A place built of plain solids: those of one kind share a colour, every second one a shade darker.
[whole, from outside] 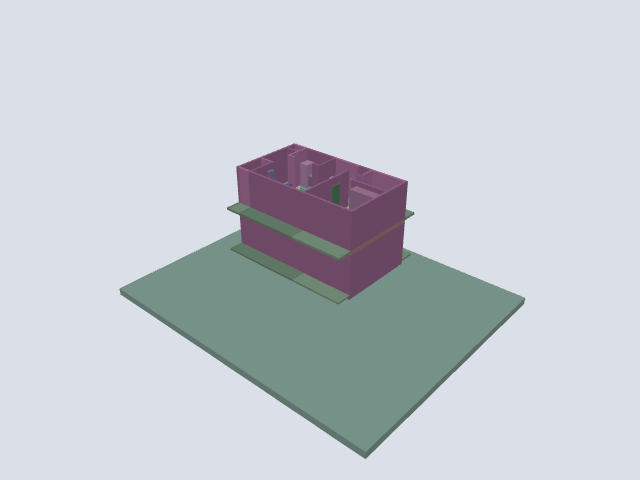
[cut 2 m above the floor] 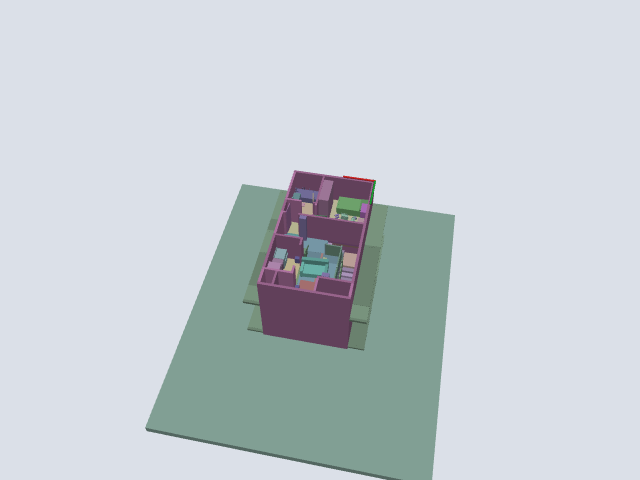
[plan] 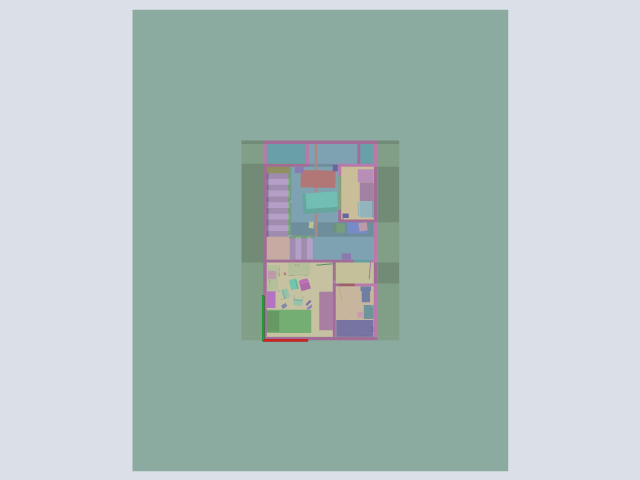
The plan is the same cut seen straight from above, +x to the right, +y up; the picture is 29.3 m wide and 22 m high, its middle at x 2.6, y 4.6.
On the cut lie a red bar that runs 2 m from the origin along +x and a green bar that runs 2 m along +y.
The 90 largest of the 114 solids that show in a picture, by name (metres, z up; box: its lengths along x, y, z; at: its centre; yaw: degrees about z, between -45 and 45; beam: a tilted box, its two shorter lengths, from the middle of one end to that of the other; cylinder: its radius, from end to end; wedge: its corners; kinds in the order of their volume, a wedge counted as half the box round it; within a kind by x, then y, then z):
{
 "under_1": {"box": [17.23, 21.16, 0.5], "at": [2.62, 4.58, -3.56]},
 "stair_1": {"box": [1.05, 0.26, 2.22], "at": [0.68, 4.88, 0.81]},
 "stair_2": {"box": [1.05, 0.53, 2.05], "at": [0.68, 5.01, 0.72]},
 "stair_3": {"box": [1.05, 0.79, 1.87], "at": [0.68, 5.15, 0.64]},
 "stair_4": {"box": [1.05, 1.06, 1.7], "at": [0.68, 5.28, 0.55]},
 "stair_5": {"box": [1.05, 1.32, 1.52], "at": [0.68, 5.41, 0.46]},
 "stair_6": {"box": [1.05, 1.59, 1.35], "at": [0.68, 5.54, 0.37]},
 "stair_7": {"box": [1.05, 1.85, 1.17], "at": [0.68, 5.68, 0.29]},
 "stair_8": {"box": [1.05, 2.11, 1.0], "at": [0.68, 5.81, 0.2]},
 "stair_9": {"box": [1.05, 2.38, 0.82], "at": [0.68, 5.94, 0.11]},
 "stair_10": {"box": [1.05, 2.64, 0.65], "at": [0.68, 6.07, 0.02]},
 "stair_11": {"box": [1.05, 2.91, 0.47], "at": [0.68, 6.2, -0.06]},
 "stair_12": {"box": [1.06, 1.05, 2.57], "at": [1.74, 4.22, 0.99]},
 "stair_13": {"box": [0.79, 1.05, 2.75], "at": [1.87, 4.22, 1.07]},
 "stair_14": {"box": [0.53, 1.05, 2.92], "at": [2.0, 4.22, 1.16]},
 "stair_15": {"box": [0.26, 1.05, 3.1], "at": [2.14, 4.22, 1.25]},
 "wall_1": {"box": [0.16, 3.41, 5.72], "at": [0.08, 1.86, 2.56]},
 "wall_2": {"box": [0.16, 4.26, 2.45], "at": [0.08, 5.83, 4.19]},
 "wall_3": {"box": [0.16, 5.3, 2.97], "at": [0.08, 6.35, 1.18]},
 "wall_4": {"box": [0.16, 0.91, 2.45], "at": [0.08, 8.54, 4.19]},
 "wall_5": {"box": [2.09, 0.13, 2.45], "at": [1.04, 8.02, 4.19]},
 "wall_6": {"box": [2.4, 0.13, 2.97], "at": [1.2, 3.63, 1.18]},
 "wall_7": {"box": [0.13, 0.91, 2.45], "at": [2.02, 8.54, 4.19]},
 "wall_8": {"box": [4.15, 0.13, 2.45], "at": [2.08, 3.63, 4.19]},
 "wall_9": {"box": [5.23, 0.16, 5.72], "at": [2.62, 0.08, 2.56]},
 "wall_10": {"box": [5.23, 0.16, 5.72], "at": [2.62, 9.08, 2.56]},
 "wall_11": {"box": [0.13, 2.32, 2.45], "at": [3.25, 1.32, 4.19]},
 "wall_12": {"box": [0.28, 0.13, 2.45], "at": [3.33, 2.54, 4.19]},
 "wall_13": {"box": [0.13, 0.45, 2.45], "at": [3.5, 5.76, 4.19]},
 "wall_14": {"box": [0.13, 0.44, 2.45], "at": [3.5, 7.74, 4.19]},
 "wall_15": {"box": [1.79, 0.13, 2.45], "at": [4.33, 5.47, 4.19]},
 "wall_16": {"box": [1.79, 0.13, 2.45], "at": [4.33, 8.02, 4.19]},
 "wall_17": {"box": [0.13, 0.91, 2.45], "at": [4.38, 8.54, 4.19]},
 "wall_18": {"box": [1.04, 0.13, 2.45], "at": [4.71, 2.54, 4.19]},
 "wall_19": {"box": [0.31, 0.13, 2.45], "at": [5.08, 3.63, 4.19]},
 "wall_20": {"box": [0.16, 2.32, 2.45], "at": [5.15, 1.32, 4.19]},
 "wall_21": {"box": [0.16, 0.96, 2.45], "at": [5.15, 3.09, 4.19]},
 "wall_22": {"box": [0.16, 1.71, 2.45], "at": [5.15, 4.55, 4.19]},
 "wall_23": {"box": [0.16, 2.42, 2.45], "at": [5.15, 6.75, 4.19]},
 "wall_24": {"box": [0.16, 0.91, 2.45], "at": [5.15, 8.54, 4.19]},
 "upper_floor_next_1": {"box": [1.0, 3.41, 0.12], "at": [-0.5, 1.86, -0.06]},
 "upper_floor_next_2": {"box": [1.0, 3.41, 0.16], "at": [-0.5, 1.86, 2.89]},
 "upper_floor_next_3": {"box": [1.0, 4.26, 0.16], "at": [-0.5, 5.83, 2.89]},
 "upper_floor_next_4": {"box": [1.0, 5.3, 0.12], "at": [-0.5, 6.35, -0.06]},
 "upper_floor_next_5": {"box": [1.0, 0.91, 0.16], "at": [-0.5, 8.54, 2.89]},
 "upper_floor_next_6": {"box": [1.0, 2.32, 0.16], "at": [5.73, 1.32, 2.89]},
 "upper_floor_next_7": {"box": [1.0, 0.96, 0.16], "at": [5.73, 3.09, 2.89]},
 "upper_floor_next_8": {"box": [1.0, 1.71, 0.16], "at": [5.73, 4.55, 2.89]},
 "upper_floor_next_9": {"box": [1.0, 8.84, 0.12], "at": [5.73, 4.58, -0.06]},
 "upper_floor_next_10": {"box": [1.0, 2.42, 0.16], "at": [5.73, 6.75, 2.89]},
 "upper_floor_next_11": {"box": [1.0, 0.91, 0.16], "at": [5.73, 8.54, 2.89]},
 "stair_landing_1": {"box": [1.05, 1.05, 2.4], "at": [0.68, 4.22, 0.9]},
 "fixture_wardrobe_bedroom_1": {"box": [0.62, 1.77, 2.2], "at": [2.88, 1.35, 4.02]},
 "upper_floor_living_1": {"box": [2.23, 2.55, 0.16], "at": [2.33, 6.68, 2.89]},
 "upper_floor_living_2": {"box": [3.86, 0.66, 0.16], "at": [3.14, 5.08, 2.89]},
 "upper_floor_living_3": {"box": [2.22, 0.91, 0.16], "at": [3.2, 8.54, 2.89]},
 "upper_floor_living_4": {"box": [2.8, 1.05, 0.16], "at": [3.67, 4.22, 2.89]},
 "upper_floor_bedroom_1": {"box": [3.03, 3.41, 0.16], "at": [1.68, 1.86, 2.89]},
 "floor_lobby_1": {"box": [2.2, 1.34, 0.5], "at": [1.26, 8.33, -0.25]},
 "upper_floor_shower_1": {"box": [1.75, 2.32, 0.31], "at": [4.2, 1.32, 2.97]},
 "chest_drawers_1": {"box": [0.5, 1.15, 0.99], "at": [0.42, 2.88, 3.47]},
 "chest_drawers_2": {"box": [1.04, 0.5, 0.95], "at": [1.65, 3.31, 3.44]},
 "child_bed_1": {"box": [0.55, 0.96, 0.2], "at": [0.47, 0.87, 3.55]},
 "child_bed_2": {"box": [2.06, 1.06, 0.4], "at": [1.17, 0.87, 3.35]},
 "fridge_flat_1": {"box": [0.73, 0.6, 1.66], "at": [4.69, 7.54, 3.8]},
 "sofa_1": {"box": [1.6, 0.93, 0.34], "at": [2.6, 6.31, 3.25], "yaw": 4.0},
 "sofa_2": {"box": [1.6, 0.23, 0.39], "at": [2.62, 5.95, 3.61], "yaw": 4.0},
 "upper_floor_kitchen_1": {"box": [1.5, 2.42, 0.16], "at": [4.32, 6.75, 2.89]},
 "bathtub_1": {"box": [1.7, 0.76, 0.42], "at": [4.19, 0.55, 3.33]},
 "wall_band_1": {"box": [2.4, 0.13, 0.31], "at": [1.2, 3.63, 2.81]},
 "wall_band_2": {"box": [0.13, 4.25, 0.31], "at": [2.42, 6.88, 2.81]},
 "wall_band_3": {"box": [5.23, 0.16, 0.31], "at": [2.62, 0.08, 2.81]},
 "billy_1": {"box": [0.42, 0.28, 2.02], "at": [1.65, 7.81, 3.98]},
 "billy_2": {"box": [0.42, 0.28, 2.02], "at": [3.81, 3.85, 3.98]},
 "range_cooker_1": {"box": [0.65, 0.76, 0.94], "at": [4.74, 6.01, 3.44]},
 "flat_shelf_1": {"box": [0.39, 0.76, 1.46], "at": [0.36, 1.87, 3.7]},
 "counter_run_1": {"box": [0.61, 0.85, 0.78], "at": [4.75, 6.82, 3.46]},
 "upper_floor_1": {"box": [1.8, 0.91, 0.16], "at": [1.06, 8.54, 2.89]},
 "upper_floor_2": {"box": [0.63, 0.91, 0.16], "at": [4.75, 8.54, 2.89]},
 "stair_guard_1": {"box": [0.08, 3.21, 0.95], "at": [1.25, 6.36, 3.44]},
 "stair_guard_2": {"box": [1.06, 0.08, 0.95], "at": [1.74, 4.79, 3.44]},
 "upper_floor_inner_1": {"box": [1.75, 0.96, 0.16], "at": [4.2, 3.09, 2.89]},
 "rug_1": {"box": [1.6, 0.8, 0.08], "at": [2.51, 7.4, 2.94], "yaw": -0.9},
 "wall_foot_1": {"box": [4.15, 0.13, 0.17], "at": [2.08, 3.63, 2.89]},
 "leaf_bedroom_door_1": {"box": [0.77, 0.05, 1.96], "at": [2.81, 3.48, 3.95], "yaw": 5.0},
 "leaf_inner_door_1": {"box": [0.05, 0.77, 1.96], "at": [4.89, 3.19, 3.95], "yaw": -5.0},
 "small_desk_1": {"box": [0.9, 0.5, 0.13], "at": [4.3, 5.15, 3.65]},
 "pedestal_basin_1": {"box": [0.45, 0.64, 0.2], "at": [4.82, 1.3, 3.87]},
 "recycling_crate_1": {"box": [0.36, 0.48, 0.28], "at": [1.4, 2.57, 3.11], "yaw": 13.5},
 "table_lamp_1": {"box": [0.38, 0.39, 0.26], "at": [4.57, 5.2, 4.17], "yaw": 8.4}
}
